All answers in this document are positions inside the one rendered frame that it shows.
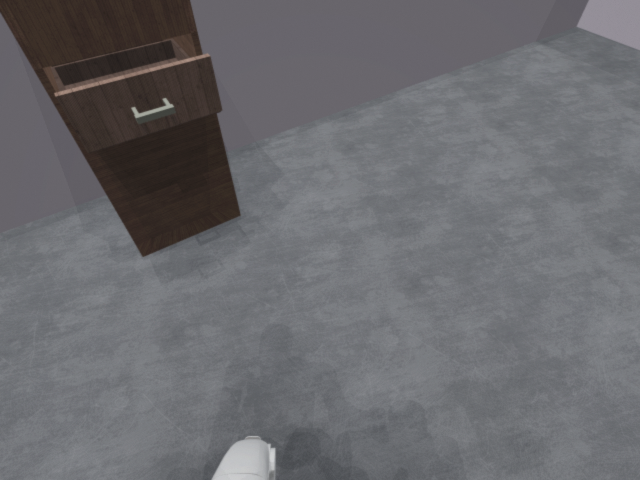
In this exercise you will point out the drawer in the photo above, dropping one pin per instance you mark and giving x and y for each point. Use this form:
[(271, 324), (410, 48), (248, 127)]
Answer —
[(97, 93)]

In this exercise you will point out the cabinet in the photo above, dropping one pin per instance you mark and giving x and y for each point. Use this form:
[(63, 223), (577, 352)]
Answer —
[(166, 186)]

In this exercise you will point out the robot left thigh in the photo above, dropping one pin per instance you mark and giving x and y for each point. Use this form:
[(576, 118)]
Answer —
[(250, 459)]

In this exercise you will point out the handle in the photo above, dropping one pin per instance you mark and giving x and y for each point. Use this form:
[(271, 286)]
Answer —
[(155, 113)]

